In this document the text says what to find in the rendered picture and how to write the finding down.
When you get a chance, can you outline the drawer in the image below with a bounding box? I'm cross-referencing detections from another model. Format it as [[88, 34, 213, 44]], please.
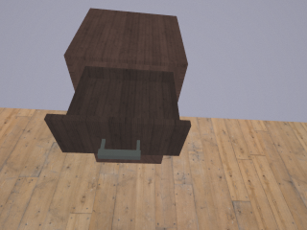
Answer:
[[44, 66, 191, 156]]

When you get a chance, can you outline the cabinet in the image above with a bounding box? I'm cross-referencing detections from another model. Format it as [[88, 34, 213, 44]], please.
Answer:
[[64, 8, 188, 164]]

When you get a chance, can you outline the handle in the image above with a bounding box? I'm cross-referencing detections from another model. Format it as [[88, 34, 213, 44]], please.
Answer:
[[97, 139, 141, 160]]

